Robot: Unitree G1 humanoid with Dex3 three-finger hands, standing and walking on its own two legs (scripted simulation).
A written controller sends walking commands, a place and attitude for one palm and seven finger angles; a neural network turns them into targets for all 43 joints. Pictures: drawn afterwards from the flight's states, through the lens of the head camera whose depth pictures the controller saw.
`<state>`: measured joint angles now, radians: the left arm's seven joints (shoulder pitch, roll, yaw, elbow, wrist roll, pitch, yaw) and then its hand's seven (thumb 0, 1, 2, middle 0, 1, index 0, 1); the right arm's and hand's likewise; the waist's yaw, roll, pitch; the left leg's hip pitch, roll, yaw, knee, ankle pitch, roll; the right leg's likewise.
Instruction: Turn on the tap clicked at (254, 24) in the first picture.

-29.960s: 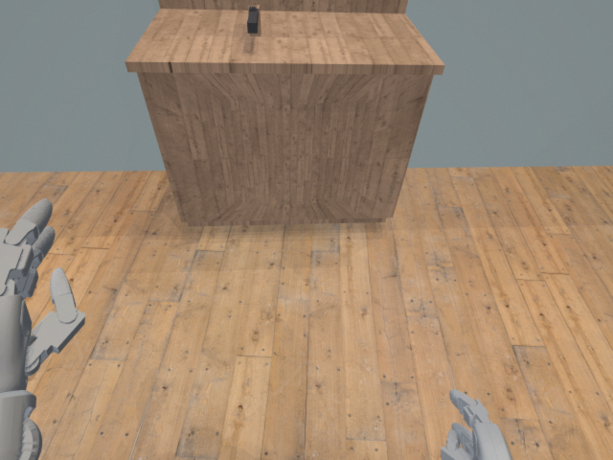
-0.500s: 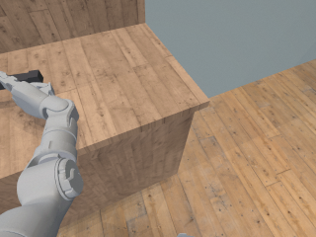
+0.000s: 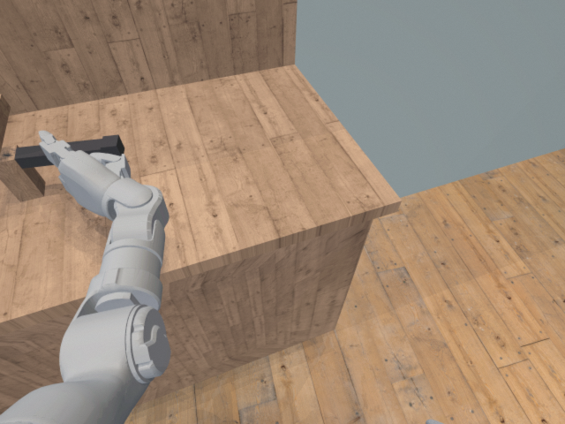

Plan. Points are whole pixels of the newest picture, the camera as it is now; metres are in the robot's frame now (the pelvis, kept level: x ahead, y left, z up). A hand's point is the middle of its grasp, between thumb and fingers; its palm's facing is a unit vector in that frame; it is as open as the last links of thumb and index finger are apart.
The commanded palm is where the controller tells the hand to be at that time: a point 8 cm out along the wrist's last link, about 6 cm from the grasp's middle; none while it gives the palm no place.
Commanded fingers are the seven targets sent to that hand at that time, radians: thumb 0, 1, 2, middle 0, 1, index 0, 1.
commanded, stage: lift the hand up off the lever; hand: left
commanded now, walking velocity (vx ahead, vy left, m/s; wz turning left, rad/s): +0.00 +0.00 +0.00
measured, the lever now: (112, 147) +0.51 +0.28 +0.11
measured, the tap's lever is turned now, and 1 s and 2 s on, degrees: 80 80 80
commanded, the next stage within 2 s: draw the hand back beside the body in 1.68 s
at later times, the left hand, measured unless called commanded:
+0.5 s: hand (114, 154) +0.45 +0.24 +0.15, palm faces +0.85 -0.51 -0.10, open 7.8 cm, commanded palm +0.39 +0.25 +0.15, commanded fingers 0.00 0.90 0.90 -0.15 -0.15 -0.15 -0.15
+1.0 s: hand (103, 149) +0.44 +0.25 +0.17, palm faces +0.85 -0.52 -0.08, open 7.8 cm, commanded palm +0.38 +0.26 +0.17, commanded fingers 0.00 0.90 0.90 -0.15 -0.15 -0.15 -0.15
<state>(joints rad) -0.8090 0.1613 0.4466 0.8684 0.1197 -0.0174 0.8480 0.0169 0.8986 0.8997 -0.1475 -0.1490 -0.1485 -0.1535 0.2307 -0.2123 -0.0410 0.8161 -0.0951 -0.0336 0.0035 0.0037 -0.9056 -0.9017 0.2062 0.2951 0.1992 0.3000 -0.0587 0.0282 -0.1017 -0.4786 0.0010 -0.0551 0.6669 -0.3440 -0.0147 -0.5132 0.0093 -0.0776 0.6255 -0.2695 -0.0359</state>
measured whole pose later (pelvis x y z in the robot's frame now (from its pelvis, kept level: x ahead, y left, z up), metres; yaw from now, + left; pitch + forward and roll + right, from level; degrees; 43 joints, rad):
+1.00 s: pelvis -0.01 -0.01 +0.01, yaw -1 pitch +5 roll +0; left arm -0.81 0.20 0.46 0.80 0.09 0.11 0.82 0.02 0.90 0.90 -0.15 -0.15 -0.15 -0.15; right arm 0.22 -0.22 -0.03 0.84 -0.06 -0.05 -0.03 0.01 -0.91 -0.90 0.21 0.30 0.20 0.30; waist -0.04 0.04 -0.08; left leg -0.36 0.01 -0.05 0.55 -0.29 -0.02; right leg -0.41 0.02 -0.07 0.53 -0.22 -0.05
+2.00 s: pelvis +0.01 -0.01 +0.02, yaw -3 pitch -1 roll +0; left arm -0.49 0.21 0.30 0.37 -0.06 0.21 0.29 0.02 0.90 0.90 -0.16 -0.16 -0.15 -0.17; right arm 0.21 -0.23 -0.01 0.76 0.02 0.00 -0.13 0.01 -0.90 -0.90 0.21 0.30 0.20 0.30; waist 0.01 0.04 -0.04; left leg -0.14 0.03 0.00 0.42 -0.27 -0.02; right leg -0.22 0.04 -0.02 0.44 -0.21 -0.05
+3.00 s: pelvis -0.02 +0.00 +0.02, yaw -2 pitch -8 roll +0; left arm 0.39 0.31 0.25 -0.35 -0.06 -0.15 0.12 0.02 0.89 0.90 -0.21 -0.30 -0.20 -0.30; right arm 0.17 -0.21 0.01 0.67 -0.02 -0.15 -0.04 0.01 -0.90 -0.90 0.21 0.30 0.20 0.30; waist 0.06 0.05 0.07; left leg -0.02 0.01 -0.01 0.37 -0.22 -0.01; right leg -0.07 0.02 -0.03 0.35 -0.14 -0.03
